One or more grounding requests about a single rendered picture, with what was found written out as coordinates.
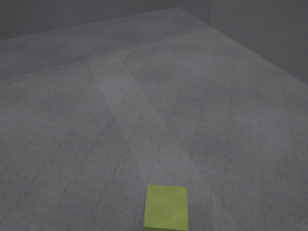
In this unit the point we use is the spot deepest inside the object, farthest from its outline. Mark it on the carton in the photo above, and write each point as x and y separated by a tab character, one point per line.
166	208

